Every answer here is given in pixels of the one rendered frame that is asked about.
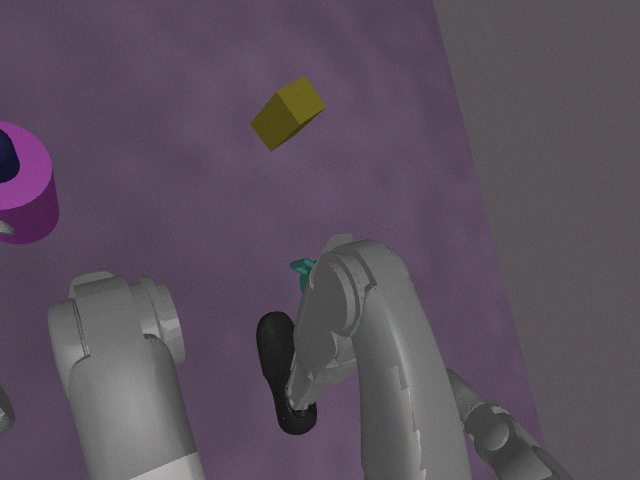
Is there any right robot foot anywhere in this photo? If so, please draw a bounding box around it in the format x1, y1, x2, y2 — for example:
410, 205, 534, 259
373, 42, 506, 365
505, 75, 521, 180
256, 312, 317, 435

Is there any right robot arm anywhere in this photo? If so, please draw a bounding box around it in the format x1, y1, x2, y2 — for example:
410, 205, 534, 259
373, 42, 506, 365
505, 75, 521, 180
464, 403, 574, 480

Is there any right robot hand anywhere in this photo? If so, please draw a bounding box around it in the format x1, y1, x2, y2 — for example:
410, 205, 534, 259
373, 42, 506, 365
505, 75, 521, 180
446, 368, 489, 433

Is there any left robot arm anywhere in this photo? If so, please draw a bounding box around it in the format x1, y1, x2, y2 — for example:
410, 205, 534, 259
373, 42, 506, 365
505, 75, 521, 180
0, 386, 16, 434

